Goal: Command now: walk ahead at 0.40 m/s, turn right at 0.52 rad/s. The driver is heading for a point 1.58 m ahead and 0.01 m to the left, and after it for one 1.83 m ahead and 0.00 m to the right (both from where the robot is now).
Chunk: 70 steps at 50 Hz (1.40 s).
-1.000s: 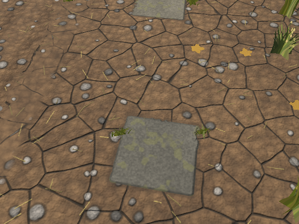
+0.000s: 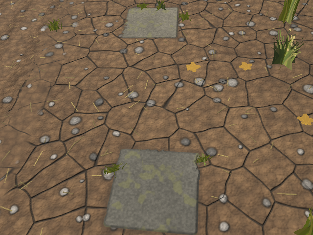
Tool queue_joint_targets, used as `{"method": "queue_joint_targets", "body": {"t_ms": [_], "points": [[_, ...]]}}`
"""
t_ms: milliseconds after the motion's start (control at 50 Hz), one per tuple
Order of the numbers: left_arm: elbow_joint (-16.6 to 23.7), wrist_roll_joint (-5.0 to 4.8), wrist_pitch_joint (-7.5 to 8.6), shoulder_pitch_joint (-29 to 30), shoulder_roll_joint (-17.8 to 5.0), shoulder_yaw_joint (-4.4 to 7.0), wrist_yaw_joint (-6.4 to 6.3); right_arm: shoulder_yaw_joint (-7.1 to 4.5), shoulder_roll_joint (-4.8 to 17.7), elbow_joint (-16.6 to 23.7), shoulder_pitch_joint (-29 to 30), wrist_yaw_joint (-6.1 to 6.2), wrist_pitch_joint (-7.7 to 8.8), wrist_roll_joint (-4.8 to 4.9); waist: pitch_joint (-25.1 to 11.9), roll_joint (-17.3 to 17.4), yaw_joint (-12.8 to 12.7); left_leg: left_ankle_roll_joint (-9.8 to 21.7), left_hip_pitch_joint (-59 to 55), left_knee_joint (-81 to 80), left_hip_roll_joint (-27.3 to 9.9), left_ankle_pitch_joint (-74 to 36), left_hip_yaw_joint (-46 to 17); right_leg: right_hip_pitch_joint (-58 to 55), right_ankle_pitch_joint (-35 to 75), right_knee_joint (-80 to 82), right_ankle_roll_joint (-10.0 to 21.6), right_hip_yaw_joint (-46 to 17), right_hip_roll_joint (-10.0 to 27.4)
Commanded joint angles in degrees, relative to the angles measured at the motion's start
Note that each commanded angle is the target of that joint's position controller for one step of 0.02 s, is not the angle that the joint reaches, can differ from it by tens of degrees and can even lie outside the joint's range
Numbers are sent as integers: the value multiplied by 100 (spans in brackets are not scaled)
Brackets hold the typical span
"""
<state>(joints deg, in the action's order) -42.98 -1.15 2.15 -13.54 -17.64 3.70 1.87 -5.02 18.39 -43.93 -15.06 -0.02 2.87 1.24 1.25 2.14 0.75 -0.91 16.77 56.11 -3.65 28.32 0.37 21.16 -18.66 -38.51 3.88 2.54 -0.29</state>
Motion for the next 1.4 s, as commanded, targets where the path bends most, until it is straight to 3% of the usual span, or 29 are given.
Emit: {"method": "queue_joint_targets", "body": {"t_ms": [20, 60, 140, 240, 360, 400, 420, 440, 460, 480, 500, 520, 560, 620, 700, 800, 860, 880, 900, 920, 940, 960, 1000, 1120, 1280, 1340, 1360, 1380, 1400], "points": [[264, 52, 244, -858, -914, 194, -9, -38, 603, 860, 873, -49, 428, 77, -24, -767, -471, 296, 3435, 1407, -78, -574, -518, -2513, -1390, 2750, 1332, -3864, 1876], [401, 92, 207, -465, -721, 102, -73, -83, 603, 731, 792, -43, 434, -158, 98, -665, -217, 252, 2740, 590, -253, -1330, -532, -1878, -76, 2746, 1026, -2845, 1377], [390, 41, 212, -708, -813, 140, -229, -41, 364, 764, 1076, -63, 322, -185, 84, -545, -209, -81, 2523, -550, 39, -2343, -316, -1766, 1688, 2839, 959, -1992, 1022], [197, -9, 144, -1114, -805, 181, -354, 86, 86, 1023, 2071, -163, 357, -103, 265, -763, -505, -231, 1974, -2224, 365, -3398, -239, -1401, 1782, 2750, 727, -1721, 763], [-36, -13, 55, -1332, -745, 214, -409, 70, 229, 1083, 2291, -302, 492, -75, 307, -856, -509, 96, 1609, -2920, 381, -3322, -276, -2142, 2419, 2296, 618, -1997, 1158], [-15, 18, 10, -1248, -816, 249, -399, -39, 464, 962, 1761, -253, 507, -90, -47, -1054, -246, 333, 871, -2943, 600, -2703, -12, -2420, 4243, 1599, 495, -1911, 1084], [21, 41, -12, -1158, -783, 222, -379, -135, 660, 804, 1071, -203, 508, -98, -574, -1047, 130, 548, -148, -3041, 635, -2843, 118, -2324, 5082, 743, 361, -1703, 844], [163, 110, -18, -1006, -615, 136, -354, -178, 842, 670, 55, -159, 494, -183, -1435, -888, 609, 944, -1927, -2683, -72, -2845, -578, -1391, 4313, -629, 216, -1665, 619], [143, 83, 35, -1949, 14, -41, -311, -301, 1280, 412, -755, -160, 448, -223, -2499, 828, 316, 1998, -4321, -2787, -1546, -1843, -3273, 812, 841, -3001, -262, -1279, -368], [54, -33, 111, -1983, -244, -52, -290, -190, 824, 215, -978, -230, 441, -69, -2578, 1288, 417, 2125, -4412, -3756, -1791, -755, -4762, 1630, -1351, -3753, -291, -1518, -543], [224, -120, 169, -1180, -691, 59, -258, -95, 538, 259, -480, -203, 411, 26, -1422, 748, 455, 1862, -3510, -3930, -1581, -284, -4013, 2099, -1019, -4011, -250, -1404, -141], [397, -70, 238, -561, -729, 40, -248, -46, 454, 335, -60, -177, 358, -14, -778, 188, 370, 1694, -2550, -4085, -1319, -593, -3335, 2054, -548, -3759, -209, -1120, 134], [519, 118, 338, -183, -614, 58, -226, 31, 329, 370, 262, -155, 316, -148, -169, -42, 37, 1609, -1233, -4373, -908, -1772, -2586, 1662, -64, -2998, -226, -953, 477], [540, 168, 336, -341, -286, -34, -200, 29, 369, 317, 231, -109, 309, -62, -154, 203, -197, 1719, -655, -4613, -679, -2524, -2083, 1312, -80, -2065, -412, -751, 577], [826, 200, 388, 592, -71, -179, -162, -84, 712, 227, 15, -2, 244, 25, 37, 169, 58, 1496, 84, -4689, -331, -2629, -1410, 656, 1329, -223, -633, -519, 365], [1023, 66, 452, 1154, -378, -65, -114, -107, 782, 98, -553, 46, 106, 99, -60, 221, 201, 1151, -266, -4166, -479, -1999, -1843, 25, 1990, 815, -653, -719, 117], [890, 57, 486, 503, -616, 99, -154, -53, 594, 137, -561, 55, 40, 29, -298, 294, -244, 834, -193, -3247, -266, -1923, -1959, -1110, 1427, 1204, -360, -613, 164], [817, 134, 502, -224, -879, 198, -199, 63, 277, 231, -520, 30, 57, -36, -846, -19, -613, 622, 231, -1987, 75, -1652, -1645, -2185, 1107, 1235, -54, -1161, 799], [743, 231, 426, -875, -1380, 321, -237, 207, -202, 390, -1014, 33, 118, -39, -1702, -1456, -593, 255, 1717, -35, 763, 59, -841, -3930, 471, 1467, 607, -3055, 2147], [568, 183, 364, -1092, -1283, 321, -165, 176, 91, 482, -1220, 43, 150, 130, -1815, -2198, -518, 187, 2768, 1189, 586, 631, -786, -4009, -948, 2064, 1037, -4783, 2616], [639, 149, 365, -791, -816, 203, -156, 47, 542, 418, -865, 62, 114, 172, -1069, -1366, -580, 166, 3030, 1676, 303, 90, -932, -3419, -1280, 2221, 853, -4179, 2334], [650, 148, 355, -494, -592, 131, -158, 16, 604, 471, -479, 62, 75, 114, -605, -986, -535, 146, 2982, 1687, 133, -391, -784, -2816, -619, 2235, 684, -3253, 2080], [597, 204, 356, -24, -310, 44, -149, -10, 460, 528, -258, 28, -4, 40, -147, -905, -269, 94, 2602, 1267, -159, -961, -739, -1927, 584, 2501, 570, -2117, 1625], [291, 156, 459, -48, -564, 187, -187, 87, 63, 827, 256, -83, -143, -7, 55, -613, -188, -31, 2519, 94, -303, -1904, -589, -1678, 2079, 2971, 713, -718, 1576], [-71, -2, 287, -424, -984, 319, -239, 148, 82, 1280, 1485, -345, -86, 18, 376, -498, -493, 322, 2080, -1840, -92, -2627, 30, -2284, 2615, 2826, 399, 403, 1649], [-100, -68, 170, -429, -1232, 393, -279, 1, 367, 1328, 1162, -363, -132, -21, -36, -722, -140, 674, 1167, -1991, 405, -1798, 493, -2587, 5142, 1705, 220, 745, 1635], [-83, -92, 121, -372, -1260, 393, -298, -132, 579, 1166, 459, -335, -154, -12, -429, -680, 291, 854, 199, -2230, 663, -1865, 621, -2392, 5690, 719, 104, 914, 1506], [-43, -54, 122, -425, -1115, 327, -327, -330, 929, 894, -542, -244, -202, 13, -937, -491, 769, 1081, -1411, -2440, 747, -2095, 383, -1500, 5115, -661, -107, 1010, 1288], [166, 234, 172, -731, -419, 106, -299, -441, 1495, 796, -915, -114, -243, 64, -1349, 868, 520, 1671, -3225, -2529, -631, -2122, -1885, 637, 637, -2689, -425, 981, 676]]}}
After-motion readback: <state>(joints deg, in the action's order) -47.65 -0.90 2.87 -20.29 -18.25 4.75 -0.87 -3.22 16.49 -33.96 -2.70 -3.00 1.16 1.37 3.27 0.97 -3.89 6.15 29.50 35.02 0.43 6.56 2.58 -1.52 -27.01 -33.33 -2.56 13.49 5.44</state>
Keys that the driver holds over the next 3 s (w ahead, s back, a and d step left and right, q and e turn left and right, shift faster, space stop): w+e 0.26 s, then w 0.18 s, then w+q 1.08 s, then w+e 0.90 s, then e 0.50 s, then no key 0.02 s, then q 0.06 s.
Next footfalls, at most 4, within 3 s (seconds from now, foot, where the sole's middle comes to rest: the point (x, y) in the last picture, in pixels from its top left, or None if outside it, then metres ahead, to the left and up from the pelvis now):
0.44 left None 0.44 0.05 -0.76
0.88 right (226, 197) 0.63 -0.23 -0.76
1.38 left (160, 151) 0.89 0.05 -0.76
1.92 right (177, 97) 1.25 -0.06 -0.76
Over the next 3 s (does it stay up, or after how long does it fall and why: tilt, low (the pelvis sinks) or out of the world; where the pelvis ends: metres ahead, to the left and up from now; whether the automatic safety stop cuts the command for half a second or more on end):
stays up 1.51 0.03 0.01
